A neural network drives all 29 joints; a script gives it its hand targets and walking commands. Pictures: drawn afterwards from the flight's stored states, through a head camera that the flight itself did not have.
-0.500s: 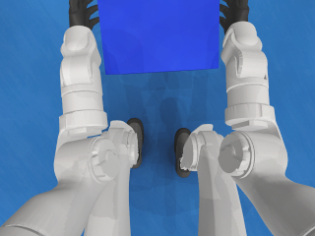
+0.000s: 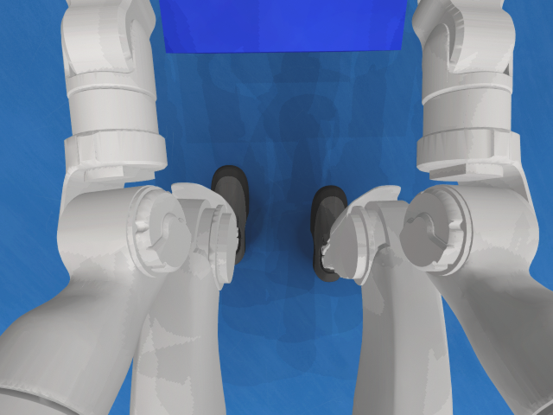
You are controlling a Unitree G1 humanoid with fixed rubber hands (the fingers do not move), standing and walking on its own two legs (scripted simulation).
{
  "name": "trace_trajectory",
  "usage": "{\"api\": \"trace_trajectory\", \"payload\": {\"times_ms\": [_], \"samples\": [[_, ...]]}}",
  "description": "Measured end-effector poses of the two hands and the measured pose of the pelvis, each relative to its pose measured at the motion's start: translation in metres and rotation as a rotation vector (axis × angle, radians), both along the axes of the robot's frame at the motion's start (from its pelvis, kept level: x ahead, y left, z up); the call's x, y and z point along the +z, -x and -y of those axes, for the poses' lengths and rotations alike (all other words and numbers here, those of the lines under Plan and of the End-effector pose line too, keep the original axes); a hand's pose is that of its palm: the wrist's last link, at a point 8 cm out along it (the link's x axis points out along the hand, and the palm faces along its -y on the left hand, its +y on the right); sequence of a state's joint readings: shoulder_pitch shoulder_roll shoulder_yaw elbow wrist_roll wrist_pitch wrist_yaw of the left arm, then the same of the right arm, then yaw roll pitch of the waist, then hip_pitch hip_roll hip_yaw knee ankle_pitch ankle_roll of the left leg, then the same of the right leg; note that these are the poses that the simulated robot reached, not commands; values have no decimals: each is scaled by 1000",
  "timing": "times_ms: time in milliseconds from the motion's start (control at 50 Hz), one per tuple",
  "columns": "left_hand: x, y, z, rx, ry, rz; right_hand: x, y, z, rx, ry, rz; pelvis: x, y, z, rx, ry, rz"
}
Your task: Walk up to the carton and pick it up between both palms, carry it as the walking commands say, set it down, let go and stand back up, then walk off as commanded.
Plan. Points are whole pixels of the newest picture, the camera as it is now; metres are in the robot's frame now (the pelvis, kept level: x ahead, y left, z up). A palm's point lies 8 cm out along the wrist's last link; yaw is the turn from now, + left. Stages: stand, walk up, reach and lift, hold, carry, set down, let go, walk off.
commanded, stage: set down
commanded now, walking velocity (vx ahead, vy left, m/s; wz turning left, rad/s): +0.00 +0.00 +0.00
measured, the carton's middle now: out of the picture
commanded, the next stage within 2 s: none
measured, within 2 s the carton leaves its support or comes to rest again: rests again in 0.96 s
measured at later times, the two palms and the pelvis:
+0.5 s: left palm out of the picture +0.57 +0.20 -0.21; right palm out of the picture +0.57 -0.10 -0.22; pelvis +0.00 +0.00 -0.04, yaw +0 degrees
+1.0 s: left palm out of the picture +0.57 +0.21 -0.22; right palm out of the picture +0.58 -0.10 -0.23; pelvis +0.00 +0.00 -0.05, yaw +0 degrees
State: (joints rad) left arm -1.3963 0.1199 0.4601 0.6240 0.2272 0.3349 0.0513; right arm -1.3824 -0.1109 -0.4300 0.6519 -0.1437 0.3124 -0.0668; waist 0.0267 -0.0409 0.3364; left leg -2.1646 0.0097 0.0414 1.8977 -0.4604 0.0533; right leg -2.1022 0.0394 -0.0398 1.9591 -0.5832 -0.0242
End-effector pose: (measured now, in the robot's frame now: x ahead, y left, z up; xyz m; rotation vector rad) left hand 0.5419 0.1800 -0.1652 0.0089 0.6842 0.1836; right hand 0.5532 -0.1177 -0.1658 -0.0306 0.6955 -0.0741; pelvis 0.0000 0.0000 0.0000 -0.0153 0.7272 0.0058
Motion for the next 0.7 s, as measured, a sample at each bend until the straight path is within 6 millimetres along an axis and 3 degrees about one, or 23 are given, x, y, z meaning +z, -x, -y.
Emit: {"api": "trace_trajectory", "payload": {"times_ms": [100,360,700], "samples": [[1,-21,0,-20,-4,62,-14,-7,1,0,3,16,-11,3,1,1,-4,38],[-40,-29,-12,-34,-4,2,-55,-11,-8,41,-12,-38,-33,1,1,-3,-6,87],[-46,-29,-19,-30,12,14,-59,-19,-13,70,-16,-29,-48,0,0,3,-4,113]]}}
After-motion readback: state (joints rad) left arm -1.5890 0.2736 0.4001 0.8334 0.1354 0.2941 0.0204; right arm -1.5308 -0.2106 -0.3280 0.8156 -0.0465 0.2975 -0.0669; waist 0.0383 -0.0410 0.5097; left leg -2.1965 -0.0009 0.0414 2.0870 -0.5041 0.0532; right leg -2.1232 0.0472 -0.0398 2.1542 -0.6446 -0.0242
